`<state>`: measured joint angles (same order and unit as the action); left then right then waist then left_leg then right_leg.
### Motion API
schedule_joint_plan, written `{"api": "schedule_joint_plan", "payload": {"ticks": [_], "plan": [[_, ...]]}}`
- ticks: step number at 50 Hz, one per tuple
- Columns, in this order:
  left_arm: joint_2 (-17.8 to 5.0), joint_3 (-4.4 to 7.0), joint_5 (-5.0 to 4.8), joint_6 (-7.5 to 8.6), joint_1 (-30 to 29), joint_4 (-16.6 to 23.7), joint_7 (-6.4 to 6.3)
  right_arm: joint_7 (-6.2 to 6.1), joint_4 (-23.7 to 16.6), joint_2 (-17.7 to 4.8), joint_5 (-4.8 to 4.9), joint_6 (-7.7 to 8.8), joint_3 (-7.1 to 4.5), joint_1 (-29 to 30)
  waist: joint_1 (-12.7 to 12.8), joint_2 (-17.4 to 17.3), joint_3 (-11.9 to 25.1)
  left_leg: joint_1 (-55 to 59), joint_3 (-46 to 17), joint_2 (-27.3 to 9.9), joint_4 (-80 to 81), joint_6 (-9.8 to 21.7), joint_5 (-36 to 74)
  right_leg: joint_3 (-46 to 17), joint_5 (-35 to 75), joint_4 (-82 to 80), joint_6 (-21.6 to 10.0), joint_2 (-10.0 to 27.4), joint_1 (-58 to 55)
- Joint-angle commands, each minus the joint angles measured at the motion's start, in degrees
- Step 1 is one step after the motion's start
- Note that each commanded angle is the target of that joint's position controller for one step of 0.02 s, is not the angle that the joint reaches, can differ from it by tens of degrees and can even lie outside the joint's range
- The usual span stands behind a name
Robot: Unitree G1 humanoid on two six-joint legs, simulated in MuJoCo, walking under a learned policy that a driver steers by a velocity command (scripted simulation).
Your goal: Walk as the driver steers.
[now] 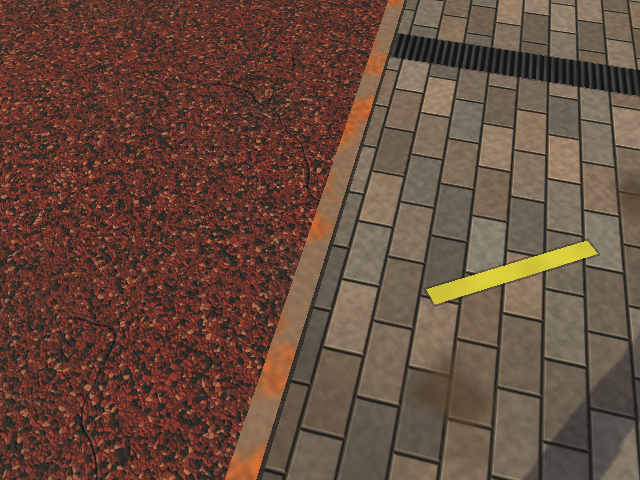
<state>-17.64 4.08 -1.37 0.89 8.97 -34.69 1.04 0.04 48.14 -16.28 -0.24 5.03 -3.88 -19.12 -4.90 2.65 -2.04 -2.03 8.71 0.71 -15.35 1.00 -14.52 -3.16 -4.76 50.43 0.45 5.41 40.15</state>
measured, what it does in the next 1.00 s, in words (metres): walks ahead, turning right: right foot, then left foot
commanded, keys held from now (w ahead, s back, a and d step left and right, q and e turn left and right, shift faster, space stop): w+e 1.00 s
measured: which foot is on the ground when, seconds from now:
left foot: down 0.00-0.18, up 0.20-0.64, down 0.66-1.00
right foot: up 0.00-0.16, down 0.18-0.66, up 0.68-1.00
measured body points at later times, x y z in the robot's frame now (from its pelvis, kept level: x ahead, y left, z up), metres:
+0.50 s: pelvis +0.28 -0.06 +0.00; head +0.31 -0.09 +0.45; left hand +0.43 +0.19 -0.10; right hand +0.42 -0.37 -0.08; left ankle +0.50 +0.07 -0.69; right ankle +0.23 -0.13 -0.74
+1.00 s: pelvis +0.54 -0.11 +0.00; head +0.57 -0.13 +0.45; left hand +0.85 -0.02 -0.08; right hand +0.40 -0.37 -0.12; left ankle +0.55 +0.02 -0.74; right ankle +0.57 -0.33 -0.68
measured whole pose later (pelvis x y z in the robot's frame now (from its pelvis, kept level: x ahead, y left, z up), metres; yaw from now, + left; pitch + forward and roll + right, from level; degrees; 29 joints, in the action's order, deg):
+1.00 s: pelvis +0.54 -0.11 +0.00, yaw -36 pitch +1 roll +2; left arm -17.6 4.0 -1.3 0.8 8.9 -35.0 1.1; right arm 0.1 47.9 -16.8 -0.2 4.7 -3.8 -18.9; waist -5.0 2.2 -2.4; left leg -1.5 8.9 0.5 -15.0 0.6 -14.4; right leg -3.0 -4.4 49.0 0.3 5.4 39.7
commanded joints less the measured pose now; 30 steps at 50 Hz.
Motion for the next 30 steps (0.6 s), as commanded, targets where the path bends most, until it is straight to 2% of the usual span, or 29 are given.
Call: {"api": "schedule_joint_plan", "payload": {"ticks": [1,4,6,7,8,9,10,11,12,13,14,15,16,19,23,26,28,30], "plan": [[-0.67,-0.40,-0.03,1.18,-6.24,5.30,1.22,-0.40,-3.26,-9.93,0.45,0.44,-2.04,2.94,-0.08,-5.95,-1.76,0.30,-4.16,-14.65,6.00,7.64,18.87,2.64,5.97,-7.96,-0.77,-0.12,-0.70],[-1.20,-0.25,-0.28,1.18,-9.32,6.93,2.24,-0.34,-2.05,-11.48,1.29,-0.54,-2.44,1.24,-0.24,-6.18,-3.01,4.70,-1.73,-16.28,4.06,6.65,24.61,4.94,2.67,-12.77,-2.73,-1.25,-1.85],[-3.07,0.69,0.11,0.93,-7.60,7.24,2.49,-0.64,-1.99,-13.24,1.83,-1.22,-2.96,1.53,2.09,-7.84,-0.83,7.17,0.58,-16.56,-2.17,5.56,42.78,7.82,-3.04,-14.18,-5.08,-4.43,-7.26],[-4.69,1.57,0.31,0.65,-3.97,6.64,2.40,-0.90,-2.09,-14.23,2.07,-1.63,-3.27,1.69,4.60,-8.77,1.80,7.66,1.65,-16.35,-8.54,5.03,52.35,9.26,-5.78,-14.47,-6.54,-6.66,-12.62],[-6.98,3.01,0.25,0.41,4.01,4.68,2.06,-1.16,-2.35,-14.37,2.33,-2.01,-3.27,2.49,9.40,-8.03,5.98,4.87,3.12,-15.17,-18.92,3.85,55.78,10.01,-3.94,-17.50,-8.56,-9.01,-23.44],[-10.36,4.90,0.03,-0.16,14.30,1.98,1.05,-1.43,-2.97,-12.69,1.75,-1.85,-2.56,2.30,14.38,-5.17,10.94,-6.27,3.48,-13.18,-33.90,1.75,46.31,5.51,-1.66,-19.31,-11.04,-8.15,-40.60],[-17.08,5.87,-0.58,-0.16,14.77,1.60,0.10,-0.70,-6.21,-4.29,-1.21,-0.90,0.10,-2.23,8.76,11.39,14.92,-32.70,2.24,-3.71,-55.43,-1.75,-7.97,-23.13,-5.56,-21.01,-19.74,7.34,-60.99],[-14.90,4.81,-0.21,0.98,15.98,3.84,0.46,0.09,-7.68,-6.59,0.06,1.35,0.44,0.81,10.85,9.36,25.79,-40.93,-12.18,1.38,-65.95,-2.02,-20.10,-46.25,-15.83,-31.06,-26.18,14.29,-66.04],[-11.04,3.61,0.38,1.86,14.51,3.01,0.79,0.68,-9.41,-10.38,2.34,2.54,-0.66,7.07,12.38,4.65,18.61,-46.10,-14.74,-1.95,-65.66,-1.12,-14.46,-38.54,-14.05,-33.08,-22.43,12.42,-61.85],[-9.54,3.12,0.28,2.36,11.93,2.64,0.75,0.67,-10.09,-9.54,2.41,3.22,-0.14,8.66,10.26,1.61,12.15,-45.11,-14.13,-4.19,-60.62,-0.37,-9.49,-31.05,-9.68,-33.24,-20.35,9.94,-53.41],[-8.09,2.60,0.36,2.52,7.96,2.99,0.67,0.25,-9.38,-9.10,1.05,3.35,-0.15,8.64,7.46,-2.06,8.32,-41.67,-14.00,-6.05,-55.45,-0.73,-6.64,-25.70,-3.43,-33.52,-18.61,7.55,-45.09],[-6.70,2.05,0.94,2.67,5.28,3.66,0.50,0.13,-8.95,-9.75,0.18,2.85,-0.57,7.69,5.36,-1.26,6.79,-37.49,-14.33,-7.25,-52.03,-1.15,-4.76,-22.06,2.47,-34.48,-17.98,5.84,-39.25],[-6.59,1.87,1.30,2.69,4.01,4.01,0.30,0.25,-8.75,-9.74,-0.07,2.14,-0.70,6.77,4.06,-0.45,6.08,-34.83,-14.25,-7.44,-50.33,-1.78,-3.81,-20.87,4.95,-35.71,-18.03,5.05,-35.46],[-7.55,2.10,0.84,2.97,4.67,2.64,-0.67,0.16,-8.94,-7.21,-0.84,0.67,-0.04,7.86,3.48,-0.99,4.20,-32.59,-12.36,-6.68,-42.61,-4.42,-0.57,-16.05,10.22,-37.16,-18.30,3.32,-27.96],[-8.90,2.49,0.38,2.29,7.54,0.75,-1.84,0.62,-11.05,-4.41,-0.63,0.64,1.24,17.21,6.92,0.66,1.76,-28.77,-11.61,-3.53,-24.70,-5.52,15.34,-11.67,3.23,-36.62,-14.62,-0.83,-23.38],[-9.42,2.72,-0.01,1.97,10.57,-0.96,-1.92,1.19,-12.39,-5.21,0.37,1.12,1.06,21.44,8.71,1.55,1.46,-25.01,-12.39,-1.46,-17.94,-5.09,19.52,-14.45,-2.02,-34.99,-13.16,-0.07,-23.94],[-8.63,2.58,-0.29,1.76,11.53,-1.72,-1.97,1.45,-12.79,-6.81,0.62,1.46,0.38,21.73,8.43,2.35,1.66,-24.19,-13.88,-1.22,-14.87,-4.14,17.09,-17.99,-4.74,-31.71,-12.41,1.11,-27.35],[-8.39,2.62,-0.11,1.42,11.21,-1.98,-2.07,1.53,-12.58,-8.07,0.80,1.89,-0.42,19.81,7.03,4.17,1.89,-21.60,-13.95,-1.01,-13.69,-2.55,11.59,-21.13,-4.52,-28.12,-11.54,2.01,-29.65]]}}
